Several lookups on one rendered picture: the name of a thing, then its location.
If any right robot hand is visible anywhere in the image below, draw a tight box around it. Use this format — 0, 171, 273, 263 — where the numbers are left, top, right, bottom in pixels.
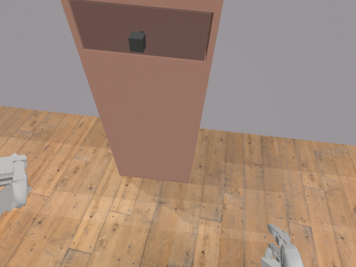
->
261, 224, 304, 267

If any cabinet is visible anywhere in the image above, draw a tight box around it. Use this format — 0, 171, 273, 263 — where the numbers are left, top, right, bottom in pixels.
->
61, 0, 224, 184

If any left robot hand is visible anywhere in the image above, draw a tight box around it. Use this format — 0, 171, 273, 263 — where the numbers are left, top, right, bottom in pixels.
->
0, 153, 32, 215

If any drawer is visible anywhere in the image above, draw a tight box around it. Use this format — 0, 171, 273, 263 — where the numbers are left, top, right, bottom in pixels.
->
70, 0, 211, 61

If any handle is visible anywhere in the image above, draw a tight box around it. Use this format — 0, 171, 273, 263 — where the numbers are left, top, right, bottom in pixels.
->
128, 31, 146, 53

